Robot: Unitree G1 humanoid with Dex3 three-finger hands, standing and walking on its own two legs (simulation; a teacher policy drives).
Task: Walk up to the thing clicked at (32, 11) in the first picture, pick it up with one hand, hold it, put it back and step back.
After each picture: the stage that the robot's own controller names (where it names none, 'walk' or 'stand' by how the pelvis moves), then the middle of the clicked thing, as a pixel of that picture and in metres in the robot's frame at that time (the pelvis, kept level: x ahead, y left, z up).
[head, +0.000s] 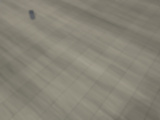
stand; (32, 14) +1.92 +0.65 -0.72
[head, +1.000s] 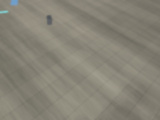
walk; (49, 20) +1.84 +0.31 -0.70
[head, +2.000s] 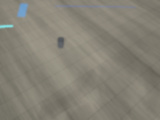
walk; (60, 42) +1.26 +0.14 -0.72
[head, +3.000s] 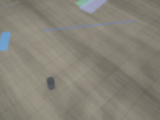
walk; (50, 83) +0.78 +0.20 -0.71
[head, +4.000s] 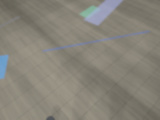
walk; out of the picture +0.43 +0.25 -0.70
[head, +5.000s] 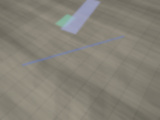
stand; out of the picture +0.34 +0.23 -0.71
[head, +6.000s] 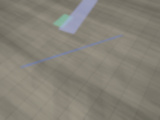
walk; out of the picture +0.31 +0.22 -0.72
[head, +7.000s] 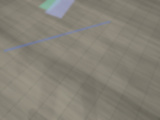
stand; out of the picture +0.34 +0.27 -0.69
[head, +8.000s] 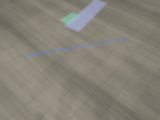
walk; out of the picture +0.40 +0.29 -0.67
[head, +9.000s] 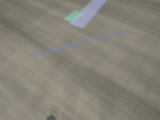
walk; out of the picture +0.46 +0.24 -0.70
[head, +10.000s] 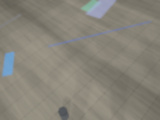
stand; (63, 113) +0.47 +0.20 -0.69
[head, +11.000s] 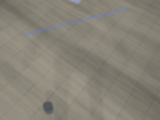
stand; (48, 108) +0.41 +0.21 -0.69
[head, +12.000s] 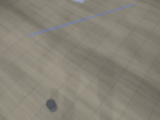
walk; (51, 105) +0.44 +0.24 -0.68
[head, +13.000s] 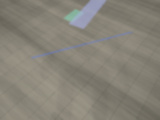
stand; out of the picture +0.39 +0.18 -0.71
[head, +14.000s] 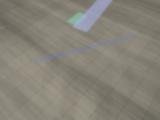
stand; out of the picture +0.36 +0.19 -0.72
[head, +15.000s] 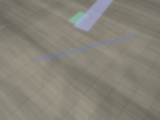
stand; out of the picture +0.36 +0.19 -0.72
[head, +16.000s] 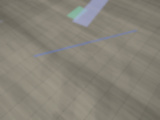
go down; out of the picture +0.37 +0.19 -0.72
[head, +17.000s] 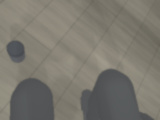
go down; (16, 52) +0.47 +0.17 -0.30
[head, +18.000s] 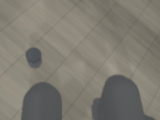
approach; (34, 58) +0.47 +0.14 -0.31
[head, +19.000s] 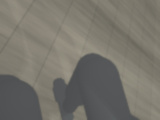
close in; out of the picture +0.47 +0.18 -0.24
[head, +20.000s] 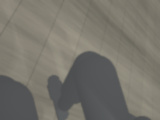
close; out of the picture +0.46 +0.19 -0.24
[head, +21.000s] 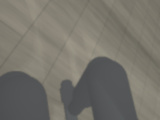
lift; out of the picture +0.43 +0.20 -0.24
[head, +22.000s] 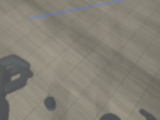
lift; (50, 104) +0.40 +0.16 -0.55
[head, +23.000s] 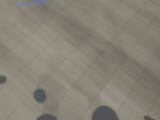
go down; (40, 96) +0.41 +0.17 -0.53
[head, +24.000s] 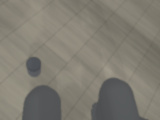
go down; (34, 67) +0.46 +0.15 -0.32
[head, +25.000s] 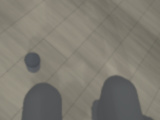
close in; (33, 63) +0.46 +0.15 -0.31
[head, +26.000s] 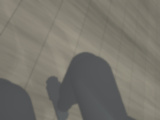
lift; out of the picture +0.45 +0.19 -0.25
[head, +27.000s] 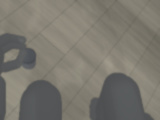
lift; (28, 59) +0.45 +0.16 -0.29
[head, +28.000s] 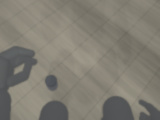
close in; (51, 83) +0.44 +0.14 -0.46
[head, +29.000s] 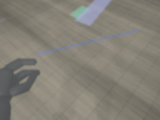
hold; out of the picture +0.36 +0.17 -0.67
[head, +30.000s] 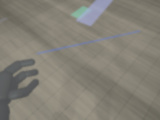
stand; out of the picture +0.37 +0.17 -0.68
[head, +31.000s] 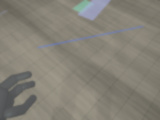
stand; out of the picture +0.37 +0.17 -0.66
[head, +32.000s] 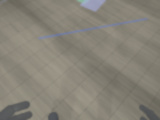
stand; (53, 119) +0.38 +0.16 -0.62
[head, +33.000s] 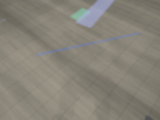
close; out of the picture +0.36 +0.16 -0.65
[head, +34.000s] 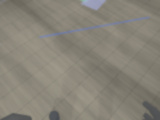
close; (54, 118) +0.39 +0.16 -0.62
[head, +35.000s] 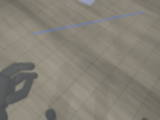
close; (51, 116) +0.38 +0.16 -0.62
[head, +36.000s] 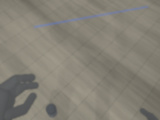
hold; (51, 110) +0.38 +0.16 -0.60
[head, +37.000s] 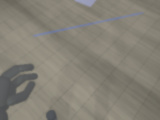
hold; (51, 117) +0.38 +0.17 -0.64
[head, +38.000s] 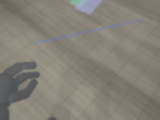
close; out of the picture +0.36 +0.17 -0.65
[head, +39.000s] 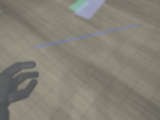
close; out of the picture +0.37 +0.17 -0.66
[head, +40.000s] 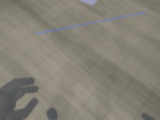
hold; (52, 115) +0.39 +0.17 -0.63
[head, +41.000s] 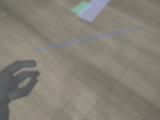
close; out of the picture +0.36 +0.17 -0.67
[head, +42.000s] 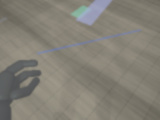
close; out of the picture +0.37 +0.17 -0.68
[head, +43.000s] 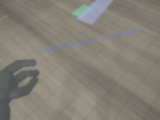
hold; out of the picture +0.37 +0.17 -0.68
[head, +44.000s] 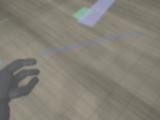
hold; out of the picture +0.37 +0.17 -0.68
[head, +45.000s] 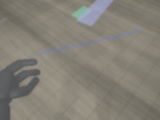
hold; out of the picture +0.36 +0.17 -0.68
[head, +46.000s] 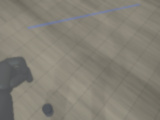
crouch; (48, 110) +0.39 +0.17 -0.62
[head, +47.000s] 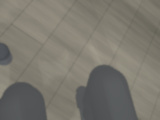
lower; (2, 55) +0.47 +0.18 -0.29
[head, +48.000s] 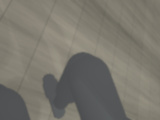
lower; out of the picture +0.45 +0.21 -0.26
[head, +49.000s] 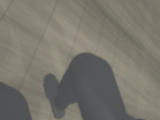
lower; out of the picture +0.44 +0.21 -0.26
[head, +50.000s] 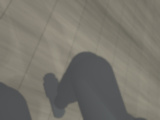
lower; out of the picture +0.44 +0.21 -0.26
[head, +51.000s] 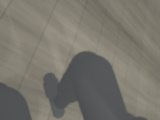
lower; out of the picture +0.44 +0.20 -0.26
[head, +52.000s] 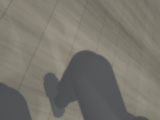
open; out of the picture +0.45 +0.20 -0.26
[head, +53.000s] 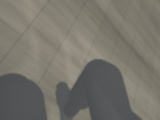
rise; out of the picture +0.45 +0.19 -0.26
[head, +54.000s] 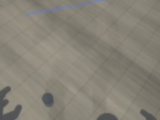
walk; (48, 100) +0.41 +0.15 -0.56
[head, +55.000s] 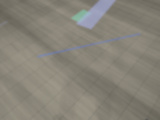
stand; out of the picture +0.37 +0.17 -0.67
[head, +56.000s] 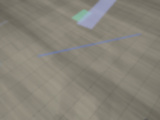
stand; out of the picture +0.37 +0.16 -0.67
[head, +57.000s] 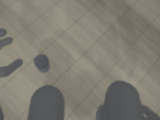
lower; (42, 64) +0.46 +0.15 -0.35
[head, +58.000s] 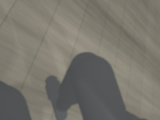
stand; out of the picture +0.46 +0.21 -0.25
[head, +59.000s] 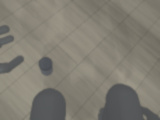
lower; (46, 66) +0.47 +0.14 -0.36
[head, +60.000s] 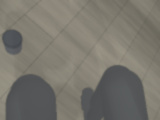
stand; (13, 43) +0.48 +0.17 -0.26
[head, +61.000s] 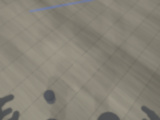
stand; (50, 97) +0.42 +0.16 -0.55
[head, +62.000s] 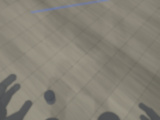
stand; (50, 97) +0.43 +0.15 -0.54
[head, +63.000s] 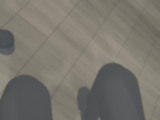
stand; (5, 43) +0.48 +0.18 -0.25
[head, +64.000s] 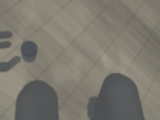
hold; (29, 52) +0.48 +0.15 -0.30
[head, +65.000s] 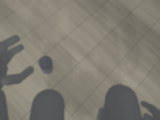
lower; (46, 65) +0.47 +0.14 -0.38
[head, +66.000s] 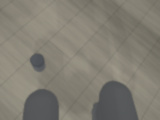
stand; (38, 63) +0.48 +0.14 -0.37
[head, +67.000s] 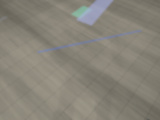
hold; out of the picture +0.39 +0.15 -0.65
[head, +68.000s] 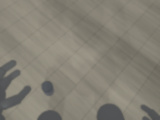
withdraw; (48, 88) +0.44 +0.16 -0.50
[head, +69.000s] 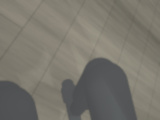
stand; out of the picture +0.49 +0.19 -0.25
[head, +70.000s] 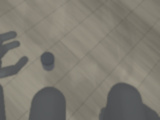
lower; (48, 62) +0.48 +0.13 -0.34
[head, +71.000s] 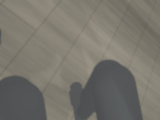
stand; out of the picture +0.49 +0.18 -0.25
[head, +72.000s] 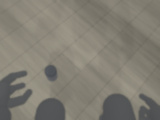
hold; (51, 73) +0.47 +0.14 -0.44
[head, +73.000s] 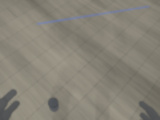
stand; (53, 104) +0.43 +0.14 -0.59
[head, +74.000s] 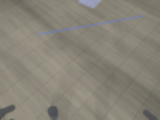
withdraw; (53, 113) +0.42 +0.15 -0.63
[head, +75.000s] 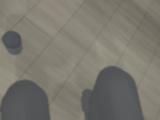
lower; (13, 43) +0.50 +0.16 -0.28
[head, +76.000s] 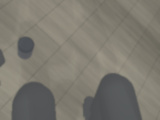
stand; (25, 48) +0.50 +0.16 -0.31
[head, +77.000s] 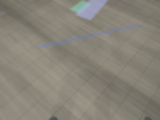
stand; out of the picture +0.41 +0.15 -0.64
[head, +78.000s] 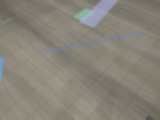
stand; out of the picture +0.41 +0.14 -0.66
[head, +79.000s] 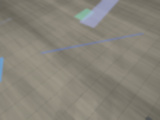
stand; out of the picture +0.41 +0.14 -0.66
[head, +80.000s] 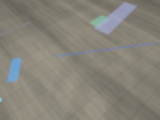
stand; out of the picture +0.42 +0.13 -0.72
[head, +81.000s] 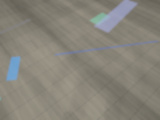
stand; out of the picture +0.41 +0.13 -0.72
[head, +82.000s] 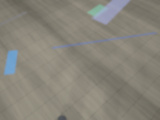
walk; out of the picture +0.42 +0.14 -0.72
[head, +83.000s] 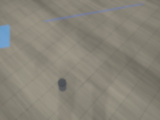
walk; (62, 85) +0.62 +0.14 -0.70
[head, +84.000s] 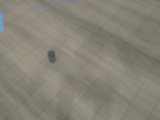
walk; (51, 56) +0.92 +0.27 -0.69
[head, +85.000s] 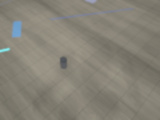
stand; (63, 63) +1.01 +0.16 -0.71
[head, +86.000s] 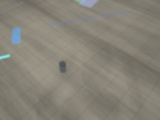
stand; (62, 67) +1.02 +0.16 -0.73
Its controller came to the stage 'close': yes
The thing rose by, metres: 0.01
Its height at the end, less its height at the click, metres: +0.00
